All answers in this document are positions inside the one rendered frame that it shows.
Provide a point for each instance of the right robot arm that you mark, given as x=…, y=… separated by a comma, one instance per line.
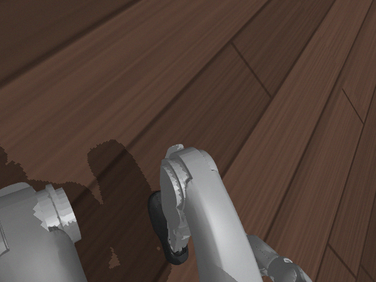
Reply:
x=282, y=269

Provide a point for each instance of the right robot foot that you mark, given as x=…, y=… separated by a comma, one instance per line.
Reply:
x=159, y=223

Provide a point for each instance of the right robot hand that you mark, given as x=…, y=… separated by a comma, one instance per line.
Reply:
x=263, y=253

